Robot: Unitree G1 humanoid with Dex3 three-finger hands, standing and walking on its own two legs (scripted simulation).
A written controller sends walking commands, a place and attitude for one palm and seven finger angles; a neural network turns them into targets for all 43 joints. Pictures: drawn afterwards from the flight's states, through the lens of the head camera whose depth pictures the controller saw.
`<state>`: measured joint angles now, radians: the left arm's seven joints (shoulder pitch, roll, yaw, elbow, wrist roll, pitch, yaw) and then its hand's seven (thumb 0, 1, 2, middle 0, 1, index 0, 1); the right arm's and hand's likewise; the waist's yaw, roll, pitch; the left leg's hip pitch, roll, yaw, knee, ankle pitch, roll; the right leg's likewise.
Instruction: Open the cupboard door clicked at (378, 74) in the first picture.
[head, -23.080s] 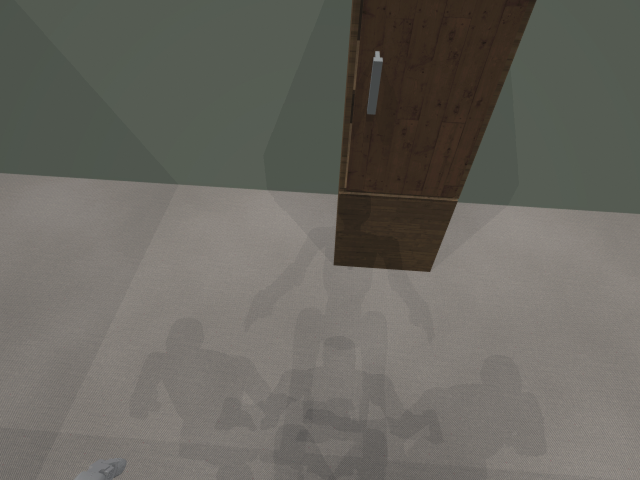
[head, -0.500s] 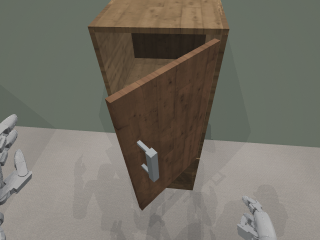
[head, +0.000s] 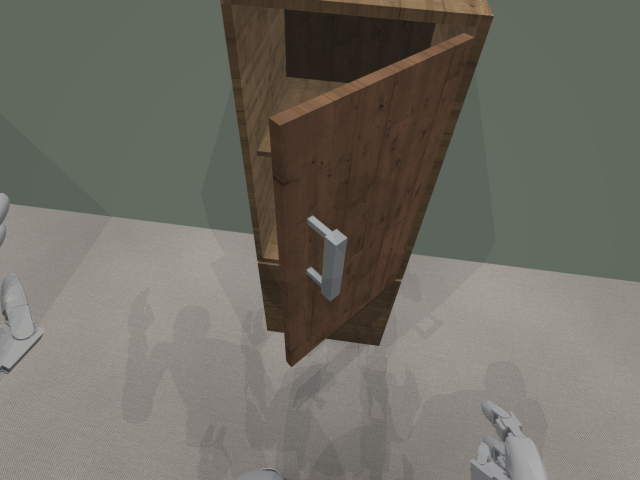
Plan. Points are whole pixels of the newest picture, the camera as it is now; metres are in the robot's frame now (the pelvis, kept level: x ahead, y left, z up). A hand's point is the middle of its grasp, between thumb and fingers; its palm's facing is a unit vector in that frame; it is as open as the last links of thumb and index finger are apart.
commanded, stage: step back with the hand held close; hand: left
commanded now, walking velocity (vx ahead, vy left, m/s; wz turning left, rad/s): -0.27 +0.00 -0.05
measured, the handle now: (323, 259) +0.40 +0.02 +0.04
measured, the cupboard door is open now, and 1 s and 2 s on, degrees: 50 50 50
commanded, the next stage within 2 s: stop stepping back and stand still in 0.36 s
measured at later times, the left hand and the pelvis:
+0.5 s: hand out of the picture +0.12 +0.25 +0.19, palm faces +0.42 -0.82 -0.40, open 7.4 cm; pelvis -0.09 +0.00 +0.01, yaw -2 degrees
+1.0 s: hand out of the picture +0.07 +0.20 +0.18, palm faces +0.27 -0.82 -0.51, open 7.4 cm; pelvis -0.16 -0.03 +0.01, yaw -5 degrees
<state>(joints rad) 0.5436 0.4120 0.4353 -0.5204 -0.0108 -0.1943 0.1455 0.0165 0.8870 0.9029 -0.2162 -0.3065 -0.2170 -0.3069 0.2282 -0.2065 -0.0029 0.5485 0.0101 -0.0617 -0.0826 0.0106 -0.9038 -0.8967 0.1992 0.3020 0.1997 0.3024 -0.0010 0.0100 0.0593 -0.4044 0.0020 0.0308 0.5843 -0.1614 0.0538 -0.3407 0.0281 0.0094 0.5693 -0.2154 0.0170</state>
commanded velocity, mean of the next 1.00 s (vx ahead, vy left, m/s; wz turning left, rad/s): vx -0.10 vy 0.04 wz -0.05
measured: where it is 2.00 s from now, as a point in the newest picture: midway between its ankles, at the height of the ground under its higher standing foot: outside the picture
